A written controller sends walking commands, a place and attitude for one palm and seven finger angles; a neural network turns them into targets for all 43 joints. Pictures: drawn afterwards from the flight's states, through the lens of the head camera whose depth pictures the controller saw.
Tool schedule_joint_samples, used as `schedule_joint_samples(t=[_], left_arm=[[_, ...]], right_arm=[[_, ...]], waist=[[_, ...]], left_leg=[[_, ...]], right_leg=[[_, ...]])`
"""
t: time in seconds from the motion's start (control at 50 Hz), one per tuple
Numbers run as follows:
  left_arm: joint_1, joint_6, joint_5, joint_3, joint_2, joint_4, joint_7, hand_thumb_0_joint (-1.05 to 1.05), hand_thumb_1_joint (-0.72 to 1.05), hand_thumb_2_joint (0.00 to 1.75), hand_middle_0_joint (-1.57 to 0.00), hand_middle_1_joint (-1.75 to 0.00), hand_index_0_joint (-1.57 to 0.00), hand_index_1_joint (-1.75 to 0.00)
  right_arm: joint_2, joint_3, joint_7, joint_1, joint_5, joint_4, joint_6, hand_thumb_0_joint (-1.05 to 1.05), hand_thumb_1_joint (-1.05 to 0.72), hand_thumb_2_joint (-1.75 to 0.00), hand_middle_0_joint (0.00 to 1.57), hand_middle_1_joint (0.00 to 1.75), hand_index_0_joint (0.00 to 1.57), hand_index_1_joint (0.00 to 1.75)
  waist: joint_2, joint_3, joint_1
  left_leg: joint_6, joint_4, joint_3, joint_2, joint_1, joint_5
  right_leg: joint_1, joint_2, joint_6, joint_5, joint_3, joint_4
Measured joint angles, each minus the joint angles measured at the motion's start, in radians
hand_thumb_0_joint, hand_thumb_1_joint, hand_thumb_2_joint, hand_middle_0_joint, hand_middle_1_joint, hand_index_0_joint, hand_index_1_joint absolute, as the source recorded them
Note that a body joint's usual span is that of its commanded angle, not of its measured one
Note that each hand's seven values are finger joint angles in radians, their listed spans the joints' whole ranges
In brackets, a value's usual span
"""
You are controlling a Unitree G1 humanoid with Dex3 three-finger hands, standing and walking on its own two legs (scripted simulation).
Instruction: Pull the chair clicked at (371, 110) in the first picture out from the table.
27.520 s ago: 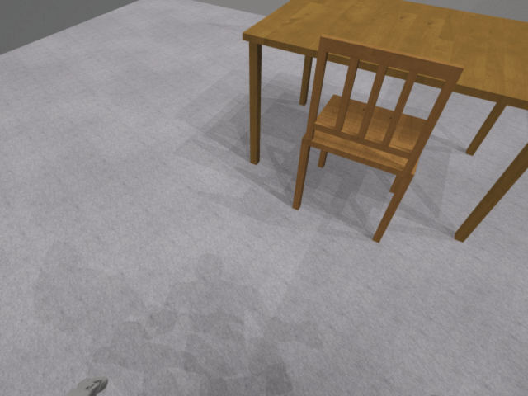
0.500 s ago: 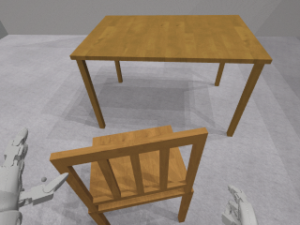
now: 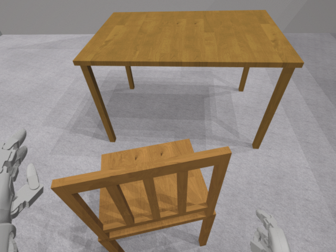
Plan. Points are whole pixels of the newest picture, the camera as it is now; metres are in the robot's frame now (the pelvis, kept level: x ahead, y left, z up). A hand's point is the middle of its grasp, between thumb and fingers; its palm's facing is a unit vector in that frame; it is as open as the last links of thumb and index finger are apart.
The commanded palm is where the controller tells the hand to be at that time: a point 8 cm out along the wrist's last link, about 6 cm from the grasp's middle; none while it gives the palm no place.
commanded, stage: draw the hand back to the body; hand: left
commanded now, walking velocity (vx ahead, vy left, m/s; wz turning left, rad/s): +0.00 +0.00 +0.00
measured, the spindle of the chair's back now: (152, 198) +0.29 +0.09 -0.11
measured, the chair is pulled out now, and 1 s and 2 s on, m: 0.56 0.56 0.56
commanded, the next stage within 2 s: step back with the hand held close in 0.10 s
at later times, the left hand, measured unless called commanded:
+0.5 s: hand (31, 193) +0.18 +0.27 +0.14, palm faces +0.34 -0.79 -0.51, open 7.5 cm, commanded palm +0.11 +0.32 +0.18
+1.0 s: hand out of the picture +0.11 +0.28 +0.15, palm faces +0.42 -0.77 -0.48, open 7.5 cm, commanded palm +0.04 +0.32 +0.18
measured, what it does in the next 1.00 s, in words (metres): shifts its weight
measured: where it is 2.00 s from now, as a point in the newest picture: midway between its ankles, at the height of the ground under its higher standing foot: outside the picture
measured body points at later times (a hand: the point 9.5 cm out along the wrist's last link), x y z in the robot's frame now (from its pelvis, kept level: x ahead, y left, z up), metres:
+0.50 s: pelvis -0.03 +0.02 +0.00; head +0.00 +0.00 +0.45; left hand +0.15 +0.31 +0.17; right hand +0.15 -0.22 -0.09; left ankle -0.05 +0.14 -0.74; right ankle -0.01 -0.13 -0.74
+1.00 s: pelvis -0.10 +0.02 -0.01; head -0.08 +0.02 +0.44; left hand +0.08 +0.32 +0.18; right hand +0.07 -0.23 -0.09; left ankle -0.05 +0.14 -0.74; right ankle -0.01 -0.13 -0.74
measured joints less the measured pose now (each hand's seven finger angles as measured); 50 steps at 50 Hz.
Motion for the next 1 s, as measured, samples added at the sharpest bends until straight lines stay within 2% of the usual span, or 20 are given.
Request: schedule_joint_samples(t=[0.12, 0.26, 0.3, 0.38, 0.48, 0.56, 0.68, 0.84, 0.92, 1.0], left_arm=[[-0.007, -0.007, 0.003, 0.020, 0.019, -0.034, 0.011, 0.02, 0.88, 0.90, -0.21, -0.30, -0.21, -0.30], [-0.050, -0.006, -0.003, 0.031, 0.006, 0.020, 0.006, 0.02, 0.89, 0.90, -0.21, -0.30, -0.21, -0.30], [-0.066, -0.027, -0.004, 0.045, 0.011, 0.022, -0.005, 0.02, 0.89, 0.90, -0.21, -0.30, -0.21, -0.30], [-0.054, -0.061, 0.002, 0.068, 0.027, -0.005, -0.005, 0.02, 0.89, 0.90, -0.21, -0.30, -0.21, -0.30], [0.033, -0.065, 0.011, 0.051, 0.041, -0.054, -0.008, 0.02, 0.89, 0.90, -0.21, -0.30, -0.21, -0.30], [0.080, -0.066, 0.012, 0.059, 0.076, -0.091, -0.005, 0.02, 0.89, 0.90, -0.21, -0.30, -0.21, -0.30], [0.074, -0.077, 0.009, 0.097, 0.097, -0.116, 0.017, 0.02, 0.89, 0.90, -0.21, -0.30, -0.21, -0.30], [0.037, -0.071, 0.020, 0.069, 0.040, -0.091, 0.034, 0.02, 0.89, 0.90, -0.21, -0.30, -0.21, -0.30], [0.027, -0.073, 0.028, 0.054, 0.042, -0.095, 0.039, 0.02, 0.89, 0.90, -0.21, -0.30, -0.21, -0.30], [0.030, -0.083, 0.032, 0.077, 0.072, -0.114, 0.043, 0.02, 0.89, 0.90, -0.21, -0.30, -0.21, -0.30]], right_arm=[[0.000, 0.002, -0.004, 0.003, 0.002, 0.005, -0.006, 0.01, -0.91, -0.90, 0.20, 0.30, 0.20, 0.30], [0.008, 0.009, 0.003, -0.012, 0.003, -0.009, 0.009, 0.01, -0.91, -0.90, 0.20, 0.30, 0.20, 0.30], [0.006, 0.012, 0.008, -0.018, 0.003, -0.020, 0.017, 0.01, -0.91, -0.90, 0.20, 0.30, 0.20, 0.30], [0.003, 0.011, 0.014, -0.039, -0.003, -0.043, 0.044, 0.01, -0.91, -0.90, 0.20, 0.30, 0.20, 0.30], [0.001, -0.007, 0.014, -0.044, -0.004, -0.065, 0.082, 0.01, -0.91, -0.90, 0.20, 0.30, 0.20, 0.30], [0.013, -0.017, 0.004, -0.031, 0.000, -0.063, 0.095, 0.01, -0.91, -0.90, 0.20, 0.30, 0.20, 0.30], [0.033, -0.011, -0.008, -0.008, 0.001, -0.051, 0.080, 0.01, -0.91, -0.90, 0.20, 0.30, 0.20, 0.30], [0.027, -0.004, -0.012, 0.002, -0.003, -0.048, 0.060, 0.01, -0.91, -0.90, 0.20, 0.30, 0.20, 0.30], [0.010, -0.002, -0.016, 0.007, -0.008, -0.049, 0.055, 0.01, -0.91, -0.90, 0.20, 0.30, 0.20, 0.30], [0.003, -0.003, -0.021, 0.019, -0.005, -0.058, 0.048, 0.01, -0.91, -0.90, 0.20, 0.30, 0.20, 0.30]], waist=[[0.001, -0.008, 0.005], [0.001, -0.001, 0.003], [-0.001, 0.009, 0.001], [-0.017, 0.038, -0.017], [-0.028, 0.052, -0.045], [-0.046, 0.052, -0.048], [-0.062, 0.034, -0.035], [-0.039, 0.000, -0.026], [-0.048, -0.001, -0.032], [-0.054, 0.009, -0.046]], left_leg=[[0.004, 0.000, 0.000, -0.004, 0.012, -0.001], [0.010, 0.001, 0.004, -0.010, 0.005, 0.009], [0.011, 0.013, 0.004, -0.006, -0.016, 0.009], [0.016, 0.013, 0.016, -0.009, -0.055, 0.026], [0.026, 0.013, 0.032, -0.024, -0.098, 0.047], [0.030, 0.028, 0.035, -0.032, -0.128, 0.054], [0.026, 0.071, 0.027, -0.033, -0.171, 0.056], [0.021, 0.138, 0.013, -0.012, -0.239, 0.045], [0.026, 0.159, 0.009, -0.013, -0.277, 0.030], [0.029, 0.144, 0.001, -0.007, -0.298, 0.088]], right_leg=[[0.016, -0.004, 0.005, 0.003, 0.000, -0.007], [0.009, -0.009, 0.009, 0.014, 0.004, -0.009], [-0.004, -0.005, 0.010, 0.026, 0.004, -0.016], [-0.044, -0.008, 0.015, 0.054, 0.017, -0.025], [-0.094, -0.021, 0.027, 0.076, 0.035, -0.021], [-0.127, -0.029, 0.031, 0.079, 0.040, 0.001], [-0.169, -0.030, 0.026, 0.076, 0.034, 0.048], [-0.208, -0.009, 0.012, 0.105, 0.021, 0.058], [-0.234, -0.009, 0.011, 0.122, 0.019, 0.051], [-0.252, -0.004, 0.015, 0.073, 0.010, 0.054]])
